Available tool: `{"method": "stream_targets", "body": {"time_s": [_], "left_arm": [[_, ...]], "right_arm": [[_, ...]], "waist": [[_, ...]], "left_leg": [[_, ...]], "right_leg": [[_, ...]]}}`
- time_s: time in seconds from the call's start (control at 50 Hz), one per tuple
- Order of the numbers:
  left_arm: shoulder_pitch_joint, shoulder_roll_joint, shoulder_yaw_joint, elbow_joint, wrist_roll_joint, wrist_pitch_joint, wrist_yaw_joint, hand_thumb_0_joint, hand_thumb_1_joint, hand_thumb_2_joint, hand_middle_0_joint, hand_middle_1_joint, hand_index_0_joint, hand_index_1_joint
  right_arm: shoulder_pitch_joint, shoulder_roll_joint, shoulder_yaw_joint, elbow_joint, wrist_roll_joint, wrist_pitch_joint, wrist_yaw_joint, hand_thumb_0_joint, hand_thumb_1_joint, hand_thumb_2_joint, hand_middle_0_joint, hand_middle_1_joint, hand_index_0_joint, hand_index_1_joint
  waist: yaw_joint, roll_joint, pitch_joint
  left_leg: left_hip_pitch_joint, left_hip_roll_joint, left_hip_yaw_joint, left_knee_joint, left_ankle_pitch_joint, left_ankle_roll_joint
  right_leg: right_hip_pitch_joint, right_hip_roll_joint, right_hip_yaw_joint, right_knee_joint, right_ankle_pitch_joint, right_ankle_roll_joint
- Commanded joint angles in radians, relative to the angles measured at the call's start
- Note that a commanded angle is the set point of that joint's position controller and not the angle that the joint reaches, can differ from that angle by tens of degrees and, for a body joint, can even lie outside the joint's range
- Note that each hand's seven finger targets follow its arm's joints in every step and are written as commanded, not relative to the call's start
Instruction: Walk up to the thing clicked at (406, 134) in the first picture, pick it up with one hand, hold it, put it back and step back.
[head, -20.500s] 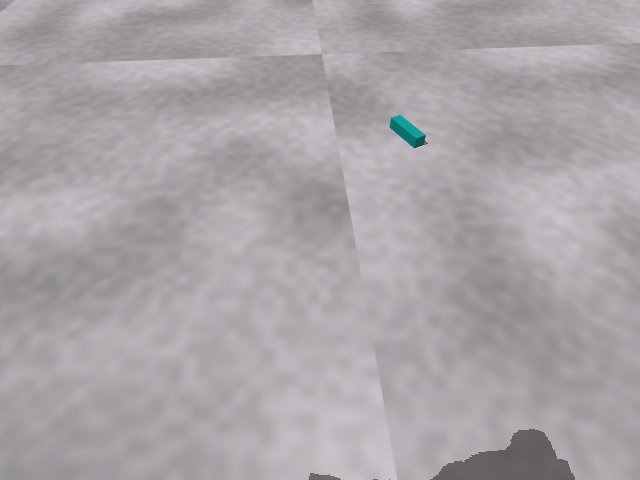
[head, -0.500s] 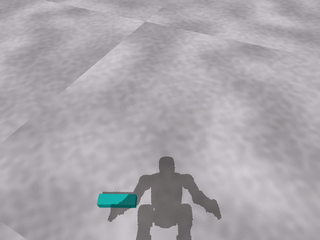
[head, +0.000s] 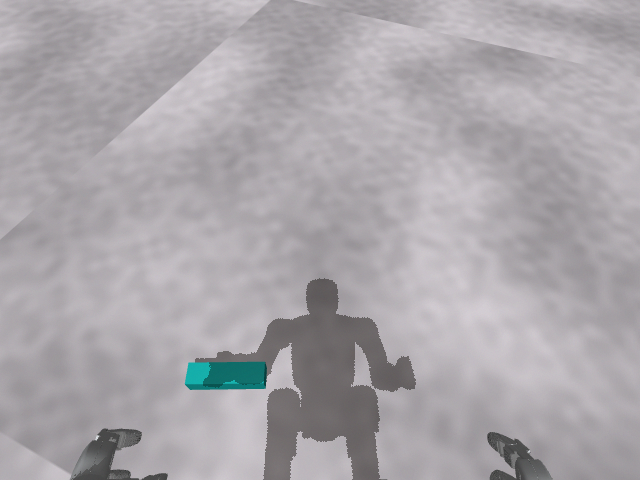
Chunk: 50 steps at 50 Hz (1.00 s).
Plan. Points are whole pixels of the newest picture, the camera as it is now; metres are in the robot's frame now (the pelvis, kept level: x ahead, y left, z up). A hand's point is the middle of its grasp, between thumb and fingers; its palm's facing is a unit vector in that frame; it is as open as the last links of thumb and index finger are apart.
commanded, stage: rise first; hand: left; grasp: from above
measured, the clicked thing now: (227, 375) +0.46 +0.26 -0.72
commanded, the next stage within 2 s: none
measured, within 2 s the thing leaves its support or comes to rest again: neither
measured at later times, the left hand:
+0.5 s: hand out of the picture +0.14 +0.26 -0.20, palm faces -0.17 -0.87 -0.46, open 14.2 cm
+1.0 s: hand (154, 474) +0.18 +0.29 -0.32, palm faces -0.39 -0.65 -0.65, open 14.3 cm
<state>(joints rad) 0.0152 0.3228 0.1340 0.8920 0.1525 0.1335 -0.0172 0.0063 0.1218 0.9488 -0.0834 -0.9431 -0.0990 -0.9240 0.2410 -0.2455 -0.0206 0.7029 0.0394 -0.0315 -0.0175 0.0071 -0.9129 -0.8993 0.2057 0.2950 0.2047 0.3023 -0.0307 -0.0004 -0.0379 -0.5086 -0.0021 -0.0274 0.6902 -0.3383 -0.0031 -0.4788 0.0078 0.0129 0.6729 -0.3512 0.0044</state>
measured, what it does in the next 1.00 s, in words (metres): lowers itself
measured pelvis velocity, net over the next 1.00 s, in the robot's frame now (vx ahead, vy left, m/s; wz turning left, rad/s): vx -0.05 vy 0.00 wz -0.01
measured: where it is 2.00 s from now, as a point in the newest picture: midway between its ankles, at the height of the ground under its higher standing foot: outside the picture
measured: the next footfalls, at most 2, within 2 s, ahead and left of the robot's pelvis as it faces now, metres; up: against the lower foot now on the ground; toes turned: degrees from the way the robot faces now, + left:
none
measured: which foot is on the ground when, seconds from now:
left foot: down 0.00-1.00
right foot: down 0.00-1.00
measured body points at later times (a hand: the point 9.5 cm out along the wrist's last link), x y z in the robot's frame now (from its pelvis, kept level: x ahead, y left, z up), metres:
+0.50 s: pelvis +0.00 +0.01 -0.07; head +0.10 +0.03 +0.37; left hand +0.15 +0.31 -0.17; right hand +0.18 -0.24 -0.15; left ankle +0.00 +0.12 -0.72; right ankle -0.01 -0.12 -0.72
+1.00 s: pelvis -0.05 +0.00 -0.18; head +0.11 +0.03 +0.24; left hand +0.20 +0.32 -0.28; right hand +0.15 -0.26 -0.27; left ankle +0.00 +0.12 -0.72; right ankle -0.01 -0.12 -0.72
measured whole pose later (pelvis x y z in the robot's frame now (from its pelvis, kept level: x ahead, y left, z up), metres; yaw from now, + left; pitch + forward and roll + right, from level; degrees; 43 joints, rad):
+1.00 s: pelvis -0.05 +0.00 -0.18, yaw -1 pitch +29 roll -3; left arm -0.01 0.45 0.11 0.59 0.52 0.04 0.03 0.00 -0.59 1.00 -0.12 -1.03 -0.11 -1.04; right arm 0.12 -0.29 -0.03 0.58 0.01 -0.21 0.01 0.01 -0.95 -0.91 0.21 0.30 0.21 0.30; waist -0.03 0.00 -0.18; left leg -1.48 -0.01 -0.06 1.62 -0.64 0.00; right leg -1.43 0.01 -0.02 1.59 -0.67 0.01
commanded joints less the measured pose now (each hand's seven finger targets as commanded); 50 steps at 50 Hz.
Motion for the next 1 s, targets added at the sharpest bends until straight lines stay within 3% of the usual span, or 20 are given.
{"method": "stream_targets", "body": {"time_s": [0.0, 0.02, 0.06, 0.08, 0.2, 0.28, 0.36, 0.4, 0.48, 0.52, 0.54, 0.66, 0.76, 0.82, 0.88, 0.94, 0.98], "left_arm": [[0.017, 0.193, 0.057, -0.187, 0.015, 0.026, 0.026, 0.0, -0.547, 0.973, -0.077, -1.082, -0.08, -1.078], [-0.024, 0.191, 0.046, -0.307, 0.02, 0.013, 0.027, 0.0, -0.565, 0.994, -0.075, -1.07, -0.07, -1.074], [0.08, 0.177, 0.05, -0.266, 0.032, 0.024, 0.026, 0.0, -0.577, 0.988, -0.084, -1.081, -0.084, -1.08], [0.059, 0.194, 0.053, -0.373, 0.037, 0.017, 0.027, 0.0, -0.58, 0.999, -0.077, -1.074, -0.072, -1.077], [0.217, 0.17, 0.043, -0.487, 0.058, 0.057, 0.031, 0.0, -0.575, 1.013, -0.064, -1.052, -0.051, -1.064], [0.243, 0.165, 0.032, -0.589, 0.071, 0.088, 0.036, 0.0, -0.569, 0.978, -0.075, -1.065, -0.073, -1.065], [0.286, 0.17, 0.037, -0.634, 0.085, 0.113, 0.042, 0.0, -0.571, 0.981, -0.077, -1.053, -0.073, -1.056], [0.345, 0.151, 0.032, -0.619, 0.086, 0.126, 0.041, 0.0, -0.571, 0.959, -0.084, -1.066, -0.088, -1.06], [0.351, 0.168, 0.039, -0.68, 0.103, 0.133, 0.047, 0.0, -0.583, 0.962, -0.093, -1.063, -0.093, -1.06], [0.355, 0.169, 0.042, -0.7, 0.109, 0.136, 0.049, 0.0, -0.585, 0.971, -0.093, -1.052, -0.089, -1.054], [0.37, 0.169, 0.04, -0.715, 0.111, 0.137, 0.049, 0.0, -0.59, 0.969, -0.092, -1.059, -0.089, -1.059], [0.347, 0.181, 0.034, -0.743, 0.138, 0.123, 0.051, 0.0, -0.611, 0.971, -0.109, -1.046, -0.102, -1.051], [0.149, 0.213, 0.024, -0.616, 0.205, 0.04, 0.055, 0.0, -0.611, 0.985, -0.105, -1.04, -0.094, -1.049], [0.054, 0.253, 0.044, -0.527, 0.271, -0.035, 0.059, 0.0, -0.611, 1.006, -0.108, -1.021, -0.091, -1.037], [-0.051, 0.288, 0.033, -0.493, 0.342, -0.113, 0.068, 0.0, -0.611, 1.018, -0.116, -1.024, -0.097, -1.043], [-0.162, 0.349, 0.05, -0.434, 0.405, -0.17, 0.078, 0.0, -0.611, 1.002, -0.128, -1.038, -0.116, -1.05], [-0.193, 0.412, 0.094, -0.357, 0.449, -0.193, 0.086, 0.0, -0.611, 1.003, -0.127, -1.044, -0.115, -1.056]], "right_arm": [[-0.004, -0.16, -0.059, -0.162, -0.008, -0.061, -0.004, 0.0, -0.892, -0.897, 0.201, 0.3, 0.2, 0.3], [-0.011, -0.157, -0.064, -0.195, -0.008, -0.073, -0.008, 0.0, -0.882, -0.895, 0.201, 0.3, 0.2, 0.3], [0.003, -0.156, -0.064, -0.19, -0.009, -0.085, -0.012, 0.0, -0.904, -0.9, 0.201, 0.3, 0.2, 0.3], [0.013, -0.154, -0.071, -0.204, -0.012, -0.091, -0.014, 0.0, -0.893, -0.897, 0.201, 0.3, 0.2, 0.3], [0.013, -0.15, -0.072, -0.23, -0.018, -0.11, -0.014, 0.0, -0.871, -0.891, 0.201, 0.3, 0.2, 0.3], [-0.004, -0.152, -0.072, -0.266, -0.02, -0.123, -0.016, 0.0, -0.893, -0.896, 0.201, 0.3, 0.2, 0.3], [-0.013, -0.145, -0.068, -0.296, -0.023, -0.13, -0.013, 0.0, -0.896, -0.897, 0.201, 0.3, 0.2, 0.3], [0.005, -0.139, -0.066, -0.283, -0.025, -0.133, -0.013, 0.0, -0.914, -0.902, 0.201, 0.3, 0.2, 0.3], [-0.018, -0.137, -0.064, -0.32, -0.023, -0.142, -0.012, 0.0, -0.922, -0.904, 0.201, 0.3, 0.2, 0.3], [-0.019, -0.137, -0.065, -0.33, -0.024, -0.145, -0.013, 0.0, -0.916, -0.902, 0.201, 0.3, 0.2, 0.3], [-0.019, -0.136, -0.064, -0.33, -0.023, -0.146, -0.011, 0.0, -0.919, -0.903, 0.201, 0.3, 0.2, 0.3], [-0.034, -0.142, -0.062, -0.339, -0.023, -0.157, -0.007, 0.0, -0.944, -0.91, 0.201, 0.3, 0.2, 0.3], [-0.054, -0.155, -0.059, -0.305, -0.026, -0.184, -0.005, 0.0, -0.95, -0.912, 0.201, 0.3, 0.2, 0.3], [-0.072, -0.169, -0.064, -0.277, -0.025, -0.204, 0.006, 0.0, -0.947, -0.911, 0.201, 0.3, 0.2, 0.3], [-0.078, -0.178, -0.07, -0.249, -0.025, -0.218, 0.015, 0.0, -0.953, -0.914, 0.201, 0.3, 0.2, 0.3], [-0.079, -0.197, -0.075, -0.208, -0.024, -0.223, 0.022, 0.0, -0.959, -0.917, 0.201, 0.3, 0.2, 0.3], [-0.076, -0.209, -0.078, -0.181, -0.024, -0.217, 0.027, 0.0, -0.964, -0.919, 0.201, 0.3, 0.2, 0.3]], "waist": [[0.02, 0.021, -0.16], [0.014, 0.043, -0.238], [0.005, 0.022, -0.222], [0.005, 0.041, -0.288], [0.007, 0.076, -0.309], [-0.003, 0.081, -0.336], [-0.003, 0.075, -0.337], [-0.004, 0.074, -0.363], [0.002, 0.071, -0.373], [-0.004, 0.063, -0.357], [0.007, 0.075, -0.369], [-0.006, 0.093, -0.378], [-0.041, 0.084, -0.336], [-0.021, 0.096, -0.357], [-0.014, 0.111, -0.469], [-0.009, 0.128, -0.548], [0.012, 0.135, -0.586]], "left_leg": [[-0.01, -0.011, 0.022, 0.009, 0.097, 0.009], [0.015, -0.009, 0.021, 0.045, 0.152, 0.009], [-0.029, -0.005, 0.02, 0.098, 0.167, 0.011], [-0.015, -0.004, 0.018, 0.125, 0.208, 0.013], [-0.066, 0.013, -0.011, 0.202, 0.267, 0.005], [-0.082, 0.019, -0.02, 0.252, 0.322, 0.007], [-0.155, 0.014, -0.02, 0.295, 0.279, 0.011], [-0.161, 0.015, -0.02, 0.325, 0.311, 0.013], [-0.207, 0.008, -0.016, 0.36, 0.277, 0.014], [-0.253, 0.002, -0.013, 0.372, 0.202, 0.017], [-0.249, 0.006, -0.019, 0.368, 0.205, 0.013], [-0.292, 0.012, -0.041, 0.41, 0.166, 0.009], [-0.459, 0.006, -0.041, 0.517, -0.002, 0.015], [-0.563, -0.003, -0.035, 0.584, -0.111, 0.011], [-0.604, -0.006, -0.026, 0.665, -0.108, 0.009], [-0.655, -0.006, -0.025, 0.748, -0.078, 0.011], [-0.701, -0.008, -0.023, 0.807, -0.031, 0.013]], "right_leg": [[-0.036, 0.014, -0.033, 0.006, 0.081, -0.024], [-0.043, 0.013, -0.033, 0.042, 0.132, -0.024], [-0.089, 0.012, -0.032, 0.096, 0.149, -0.02], [-0.088, 0.01, -0.029, 0.12, 0.188, -0.02], [-0.181, 0.016, -0.043, 0.213, 0.177, -0.025], [-0.222, 0.019, -0.047, 0.257, 0.202, -0.025], [-0.253, 0.017, -0.045, 0.291, 0.186, -0.024], [-0.264, 0.018, -0.049, 0.317, 0.198, -0.024], [-0.296, 0.019, -0.049, 0.344, 0.187, -0.024], [-0.312, 0.019, -0.049, 0.351, 0.148, -0.024], [-0.318, 0.019, -0.051, 0.364, 0.137, -0.028], [-0.414, 0.024, -0.057, 0.431, 0.082, -0.032], [-0.587, 0.023, -0.046, 0.535, -0.028, -0.034], [-0.695, 0.018, -0.034, 0.622, -0.111, -0.037], [-0.756, 0.02, -0.029, 0.704, -0.103, -0.037], [-0.845, 0.025, -0.035, 0.789, -0.087, -0.039], [-0.887, 0.027, -0.038, 0.844, -0.061, -0.041]]}}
